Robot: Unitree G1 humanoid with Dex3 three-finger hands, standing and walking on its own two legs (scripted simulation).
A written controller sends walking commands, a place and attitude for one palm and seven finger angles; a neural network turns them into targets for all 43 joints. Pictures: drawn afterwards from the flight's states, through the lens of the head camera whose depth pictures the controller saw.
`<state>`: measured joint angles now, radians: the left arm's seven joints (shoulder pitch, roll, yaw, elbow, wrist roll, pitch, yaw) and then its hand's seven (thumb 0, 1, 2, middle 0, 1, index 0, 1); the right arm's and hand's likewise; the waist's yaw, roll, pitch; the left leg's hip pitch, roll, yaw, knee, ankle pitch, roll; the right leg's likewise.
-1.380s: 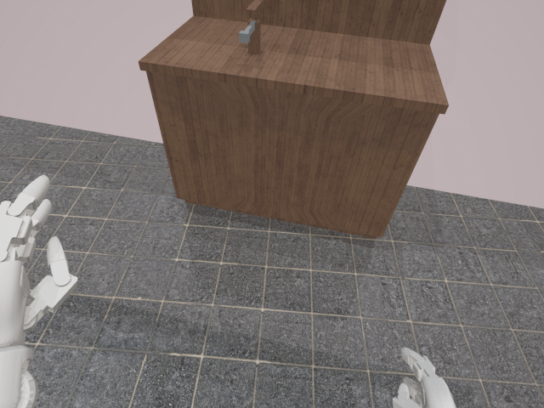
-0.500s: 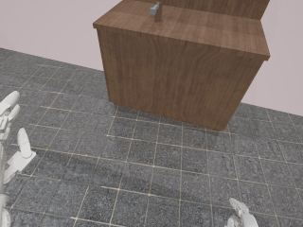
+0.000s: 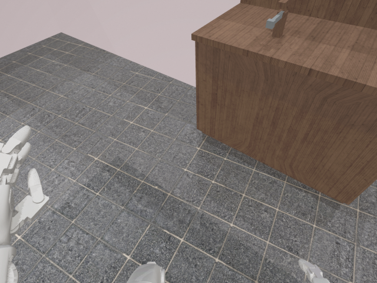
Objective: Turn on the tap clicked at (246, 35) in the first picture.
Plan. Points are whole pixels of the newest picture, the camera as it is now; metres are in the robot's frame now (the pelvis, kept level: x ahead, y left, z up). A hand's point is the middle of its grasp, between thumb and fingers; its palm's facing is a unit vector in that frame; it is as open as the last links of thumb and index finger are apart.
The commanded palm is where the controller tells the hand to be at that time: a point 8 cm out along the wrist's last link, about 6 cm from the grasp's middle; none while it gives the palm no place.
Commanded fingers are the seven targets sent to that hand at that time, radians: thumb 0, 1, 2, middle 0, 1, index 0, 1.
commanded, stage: walk to a spot facing it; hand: left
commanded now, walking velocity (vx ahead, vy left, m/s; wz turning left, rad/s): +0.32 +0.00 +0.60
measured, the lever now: (270, 23) +1.03 -0.27 +0.09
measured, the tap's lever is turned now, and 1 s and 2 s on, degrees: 0 0 0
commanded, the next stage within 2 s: none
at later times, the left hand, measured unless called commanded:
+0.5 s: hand (38, 154) +0.27 +0.26 +0.19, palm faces +0.65 -0.60 -0.47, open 7.4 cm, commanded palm +0.24 +0.28 +0.18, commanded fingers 0.00 0.90 0.90 -0.20 -0.30 -0.20 -0.30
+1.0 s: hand (33, 142) +0.32 +0.30 +0.17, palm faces +0.75 -0.50 -0.43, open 7.4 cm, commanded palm +0.24 +0.30 +0.18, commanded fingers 0.00 0.90 0.90 -0.20 -0.30 -0.20 -0.30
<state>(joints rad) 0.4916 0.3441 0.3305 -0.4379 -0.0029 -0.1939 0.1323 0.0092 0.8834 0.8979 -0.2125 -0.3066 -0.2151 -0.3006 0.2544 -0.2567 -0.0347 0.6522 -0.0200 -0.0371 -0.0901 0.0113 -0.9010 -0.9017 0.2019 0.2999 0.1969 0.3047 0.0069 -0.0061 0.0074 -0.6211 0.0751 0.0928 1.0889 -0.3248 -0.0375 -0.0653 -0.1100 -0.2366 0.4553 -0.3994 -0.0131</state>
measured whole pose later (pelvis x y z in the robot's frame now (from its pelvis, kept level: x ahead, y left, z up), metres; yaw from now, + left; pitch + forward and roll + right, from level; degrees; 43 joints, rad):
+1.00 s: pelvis +0.24 -0.02 -0.02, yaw +31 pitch -1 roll +0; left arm 0.45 0.42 0.40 -0.56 -0.04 -0.19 0.16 0.01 0.89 0.90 -0.21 -0.31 -0.21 -0.30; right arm 0.16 -0.19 -0.04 0.54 0.01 -0.03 -0.05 0.01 -0.91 -0.90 0.20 0.30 0.19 0.30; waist -0.03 -0.03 0.07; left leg -0.34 0.03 0.13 0.62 -0.27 0.05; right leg -0.44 -0.12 -0.12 1.16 -0.58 0.08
